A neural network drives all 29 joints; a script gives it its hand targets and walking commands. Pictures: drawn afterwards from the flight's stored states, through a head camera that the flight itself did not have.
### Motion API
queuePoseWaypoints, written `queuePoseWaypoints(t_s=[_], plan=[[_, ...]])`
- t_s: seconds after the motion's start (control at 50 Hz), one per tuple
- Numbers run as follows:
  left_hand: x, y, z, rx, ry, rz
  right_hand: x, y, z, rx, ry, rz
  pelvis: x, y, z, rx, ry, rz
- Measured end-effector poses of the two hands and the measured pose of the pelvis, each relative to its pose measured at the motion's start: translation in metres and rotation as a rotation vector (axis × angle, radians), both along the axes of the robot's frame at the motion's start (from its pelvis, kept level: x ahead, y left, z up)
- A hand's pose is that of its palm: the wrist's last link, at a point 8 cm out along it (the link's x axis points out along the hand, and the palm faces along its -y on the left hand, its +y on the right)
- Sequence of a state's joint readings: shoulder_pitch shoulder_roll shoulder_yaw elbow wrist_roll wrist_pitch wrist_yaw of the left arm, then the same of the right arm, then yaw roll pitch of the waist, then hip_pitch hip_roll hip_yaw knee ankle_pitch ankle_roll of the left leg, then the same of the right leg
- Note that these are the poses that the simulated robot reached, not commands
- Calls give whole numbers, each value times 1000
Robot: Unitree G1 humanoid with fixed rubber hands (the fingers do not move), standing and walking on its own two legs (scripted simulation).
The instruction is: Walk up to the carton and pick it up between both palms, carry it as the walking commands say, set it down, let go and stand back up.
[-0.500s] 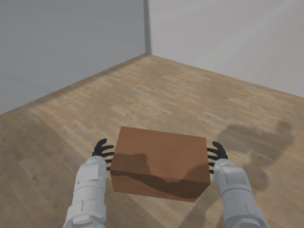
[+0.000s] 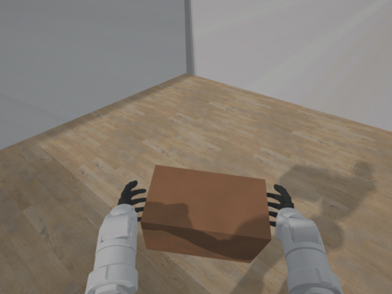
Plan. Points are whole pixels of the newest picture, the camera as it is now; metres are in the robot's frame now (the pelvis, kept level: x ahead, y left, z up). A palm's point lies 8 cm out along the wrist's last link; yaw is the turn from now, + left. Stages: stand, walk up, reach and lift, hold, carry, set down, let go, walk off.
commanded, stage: hold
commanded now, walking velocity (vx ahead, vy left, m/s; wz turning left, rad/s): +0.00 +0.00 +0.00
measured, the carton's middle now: (204, 215) +0.34 +0.00 -0.02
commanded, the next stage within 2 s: carry in 0.80 s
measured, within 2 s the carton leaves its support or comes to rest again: neither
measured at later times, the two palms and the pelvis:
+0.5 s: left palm (130, 207) +0.31 +0.17 +0.05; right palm (285, 213) +0.30 -0.18 +0.04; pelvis +0.02 +0.00 +0.00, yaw +0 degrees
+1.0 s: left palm (122, 211) +0.28 +0.18 +0.07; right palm (285, 216) +0.27 -0.17 +0.06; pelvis +0.00 +0.02 -0.01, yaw -1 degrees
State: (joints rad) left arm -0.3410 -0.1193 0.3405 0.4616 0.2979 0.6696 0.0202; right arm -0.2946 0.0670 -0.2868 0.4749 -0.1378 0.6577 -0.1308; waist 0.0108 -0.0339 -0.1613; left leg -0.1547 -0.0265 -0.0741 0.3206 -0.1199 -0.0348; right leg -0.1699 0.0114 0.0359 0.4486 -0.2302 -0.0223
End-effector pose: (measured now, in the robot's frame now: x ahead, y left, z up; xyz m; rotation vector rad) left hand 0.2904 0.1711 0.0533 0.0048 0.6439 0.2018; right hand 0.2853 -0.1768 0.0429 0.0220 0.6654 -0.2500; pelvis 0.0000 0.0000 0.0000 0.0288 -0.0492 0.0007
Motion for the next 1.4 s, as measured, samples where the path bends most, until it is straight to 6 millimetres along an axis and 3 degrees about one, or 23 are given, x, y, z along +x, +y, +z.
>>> queuePoseWaypoints(t_s=[0.38,0.72,0.94,1.06,1.14,1.28,1.4], plan=[[19,-2,-4,-22,23,9,20,-2,-3,-10,17,6,18,-1,1,2,26,1],[-1,-2,-5,-30,8,10,0,-4,-8,7,14,6,13,-2,2,4,14,1],[-9,1,3,-31,-44,-9,-9,0,6,-3,-48,-13,1,9,-5,-54,-17,-20],[-4,12,27,-34,-94,41,-8,15,33,-47,-89,-10,-3,25,-9,-70,26,-17],[-11,23,28,-57,-83,62,-4,26,46,-52,-83,0,-11,31,-12,-69,56,-14],[-42,38,40,-76,-48,133,-30,42,44,-18,-42,8,-24,31,-14,-73,56,-18],[-60,34,47,-80,-31,118,-61,38,43,6,-27,-35,-35,30,-15,-70,43,-16]])
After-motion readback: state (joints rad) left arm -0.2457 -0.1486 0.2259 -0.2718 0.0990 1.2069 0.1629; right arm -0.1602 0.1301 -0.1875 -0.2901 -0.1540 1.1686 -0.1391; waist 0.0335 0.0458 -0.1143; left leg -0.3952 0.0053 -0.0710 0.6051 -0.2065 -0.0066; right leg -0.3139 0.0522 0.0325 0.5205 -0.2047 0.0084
